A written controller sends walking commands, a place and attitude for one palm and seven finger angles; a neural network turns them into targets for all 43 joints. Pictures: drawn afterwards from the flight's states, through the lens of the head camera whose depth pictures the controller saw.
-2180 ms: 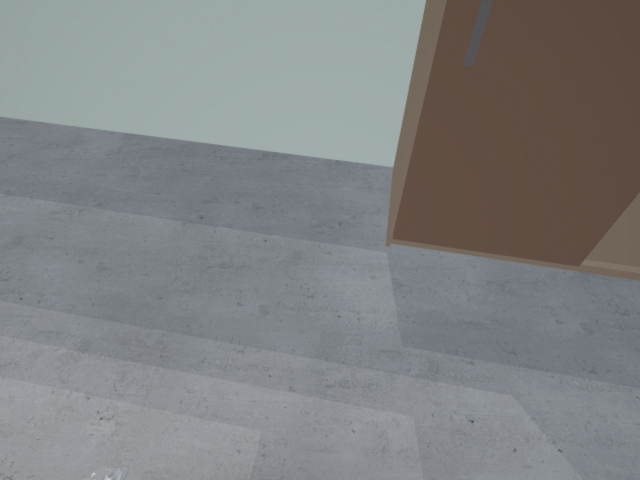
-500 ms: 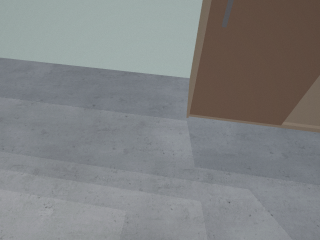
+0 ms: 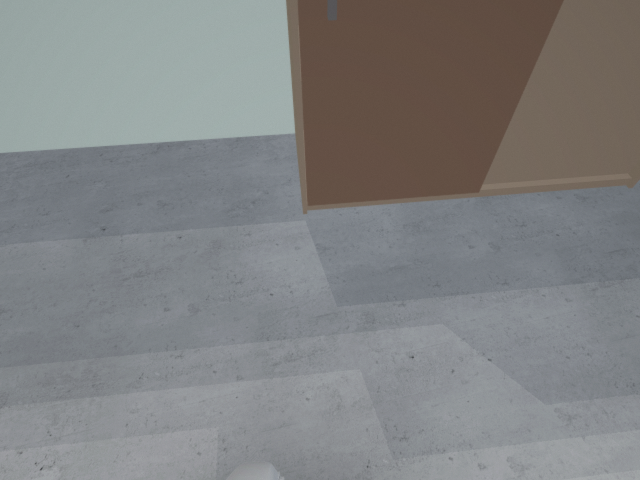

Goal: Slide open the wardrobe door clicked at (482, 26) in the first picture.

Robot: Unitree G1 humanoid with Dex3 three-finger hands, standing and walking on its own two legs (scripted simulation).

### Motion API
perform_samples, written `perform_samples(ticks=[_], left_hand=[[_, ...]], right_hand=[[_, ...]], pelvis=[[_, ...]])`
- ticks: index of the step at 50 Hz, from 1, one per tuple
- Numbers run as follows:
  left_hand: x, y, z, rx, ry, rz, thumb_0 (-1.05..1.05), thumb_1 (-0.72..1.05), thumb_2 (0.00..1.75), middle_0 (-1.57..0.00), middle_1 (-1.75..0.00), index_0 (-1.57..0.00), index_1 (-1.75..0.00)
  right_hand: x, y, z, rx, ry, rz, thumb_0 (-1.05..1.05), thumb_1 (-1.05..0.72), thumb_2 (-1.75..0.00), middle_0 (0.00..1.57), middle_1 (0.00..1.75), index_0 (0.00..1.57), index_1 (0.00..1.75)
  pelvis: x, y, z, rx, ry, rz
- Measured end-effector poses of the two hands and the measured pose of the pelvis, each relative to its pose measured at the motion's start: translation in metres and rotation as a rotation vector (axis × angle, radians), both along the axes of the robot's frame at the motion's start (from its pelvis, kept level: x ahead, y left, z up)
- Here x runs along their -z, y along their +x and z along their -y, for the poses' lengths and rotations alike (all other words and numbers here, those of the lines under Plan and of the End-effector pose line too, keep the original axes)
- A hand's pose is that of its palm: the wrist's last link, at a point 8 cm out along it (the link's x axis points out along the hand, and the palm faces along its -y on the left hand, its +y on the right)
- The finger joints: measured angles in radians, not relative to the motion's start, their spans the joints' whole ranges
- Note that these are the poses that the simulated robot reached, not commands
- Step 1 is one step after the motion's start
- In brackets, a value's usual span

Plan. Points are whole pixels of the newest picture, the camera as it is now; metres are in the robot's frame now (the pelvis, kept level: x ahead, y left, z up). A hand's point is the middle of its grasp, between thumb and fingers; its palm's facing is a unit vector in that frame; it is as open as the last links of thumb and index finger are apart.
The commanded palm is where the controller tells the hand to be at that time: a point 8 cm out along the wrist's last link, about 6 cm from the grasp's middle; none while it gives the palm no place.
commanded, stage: walk to a spot facing it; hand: left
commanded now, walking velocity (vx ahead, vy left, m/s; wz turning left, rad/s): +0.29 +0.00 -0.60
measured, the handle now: out of the picture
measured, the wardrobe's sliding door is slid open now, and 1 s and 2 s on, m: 0.00 0.00 0.00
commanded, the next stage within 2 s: turn to face it in 1.58 s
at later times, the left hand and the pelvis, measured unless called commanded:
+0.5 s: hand (191, 396) +0.25 +0.24 -0.17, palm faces -0.27 -0.95 -0.18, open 7.4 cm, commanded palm none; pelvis +0.11 +0.06 +0.00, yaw -19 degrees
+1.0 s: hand (300, 290) +0.46 +0.09 -0.17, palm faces -0.56 -0.80 -0.21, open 7.4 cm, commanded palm none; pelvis +0.31 -0.04 -0.01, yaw -36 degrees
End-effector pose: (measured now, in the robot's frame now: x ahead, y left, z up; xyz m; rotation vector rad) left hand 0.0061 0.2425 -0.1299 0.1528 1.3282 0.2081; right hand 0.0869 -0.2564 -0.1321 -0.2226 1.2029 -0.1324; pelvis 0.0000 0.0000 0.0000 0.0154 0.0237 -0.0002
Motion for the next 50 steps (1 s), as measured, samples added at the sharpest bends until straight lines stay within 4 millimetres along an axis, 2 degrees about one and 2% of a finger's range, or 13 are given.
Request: perform_samples(ticks=[7,11,13,16,20,24,27,31,35,38,40,46,50], left_hand=[[0.006,0.023,-0.031,0.053,-0.015,0.003,0.00,0.90,0.90,-0.21,-0.30,-0.20,-0.30],[0.022,0.051,-0.059,0.096,-0.026,-0.002,0.00,0.90,0.90,-0.21,-0.30,-0.20,-0.30],[0.022,0.073,-0.068,0.136,-0.030,-0.003,0.01,0.90,0.90,-0.20,-0.30,-0.20,-0.30],[0.015,0.118,-0.076,0.200,-0.038,0.036,0.01,0.91,0.90,-0.20,-0.30,-0.20,-0.30],[0.010,0.181,-0.074,0.271,-0.043,0.100,0.01,0.91,0.90,-0.20,-0.30,-0.19,-0.30],[0.012,0.237,-0.054,0.348,-0.056,0.114,0.01,0.91,0.90,-0.20,-0.30,-0.19,-0.30],[0.017,0.277,-0.027,0.417,-0.080,0.104,0.01,0.91,0.90,-0.20,-0.30,-0.19,-0.30],[0.026,0.334,0.025,0.527,-0.121,0.101,0.01,0.91,0.90,-0.20,-0.30,-0.19,-0.30],[0.037,0.394,0.085,0.632,-0.152,0.148,0.01,0.91,0.90,-0.20,-0.30,-0.19,-0.30],[0.043,0.428,0.116,0.660,-0.155,0.205,0.00,0.91,0.90,-0.20,-0.30,-0.20,-0.30],[0.041,0.439,0.123,0.664,-0.144,0.200,0.00,0.91,0.90,-0.20,-0.30,-0.20,-0.30],[0.022,0.459,0.119,0.693,-0.069,0.115,0.00,0.91,0.90,-0.20,-0.30,-0.20,-0.30],[0.012,0.477,0.112,0.694,-0.038,0.073,0.00,0.91,0.90,-0.20,-0.30,-0.20,-0.30]], right_hand=[[-0.018,0.015,-0.015,0.056,-0.042,0.077,0.01,-0.91,-0.90,0.20,0.30,0.20,0.30],[-0.022,0.020,-0.035,0.101,-0.076,0.148,0.01,-0.91,-0.90,0.20,0.30,0.20,0.30],[-0.027,0.011,-0.044,0.144,-0.078,0.152,0.01,-0.91,-0.90,0.20,0.30,0.20,0.30],[-0.031,-0.012,-0.058,0.209,-0.077,0.103,0.00,-0.91,-0.90,0.20,0.30,0.20,0.30],[-0.028,-0.045,-0.077,0.300,-0.066,-0.009,0.00,-0.90,-0.90,0.20,0.30,0.20,0.30],[-0.020,-0.077,-0.099,0.409,-0.033,-0.134,0.01,-0.91,-0.90,0.20,0.30,0.20,0.30],[-0.015,-0.097,-0.117,0.488,0.006,-0.231,0.01,-0.91,-0.90,0.20,0.30,0.20,0.30],[-0.010,-0.113,-0.139,0.591,0.066,-0.357,0.01,-0.91,-0.90,0.20,0.30,0.20,0.30],[-0.002,-0.114,-0.147,0.689,0.126,-0.462,0.01,-0.91,-0.90,0.20,0.30,0.20,0.30],[0.010,-0.096,-0.132,0.738,0.151,-0.479,0.01,-0.90,-0.90,0.20,0.30,0.20,0.30],[0.014,-0.066,-0.109,0.750,0.133,-0.417,0.01,-0.91,-0.90,0.20,0.30,0.20,0.30],[0.011,0.065,-0.022,0.711,0.045,-0.071,0.01,-0.91,-0.90,0.20,0.30,0.20,0.30],[0.001,0.147,0.018,0.671,0.017,0.103,0.01,-0.91,-0.90,0.20,0.30,0.20,0.30]], pelvis=[[-0.001,0.017,-0.026,0.079,-0.021,-0.017],[0.008,0.031,-0.048,0.131,-0.039,-0.011],[0.005,0.040,-0.055,0.166,-0.045,0.001],[-0.002,0.057,-0.061,0.204,-0.063,0.007],[-0.006,0.081,-0.063,0.254,-0.070,0.009],[-0.003,0.106,-0.060,0.313,-0.067,0.008],[0.001,0.127,-0.054,0.354,-0.064,0.005],[0.009,0.157,-0.039,0.406,-0.059,-0.003],[0.024,0.192,-0.013,0.465,-0.054,-0.002],[0.035,0.216,0.009,0.508,-0.044,0.008],[0.032,0.229,0.018,0.525,-0.052,0.025],[0.012,0.272,0.036,0.587,-0.045,0.023],[0.006,0.305,0.042,0.621,-0.036,0.008]])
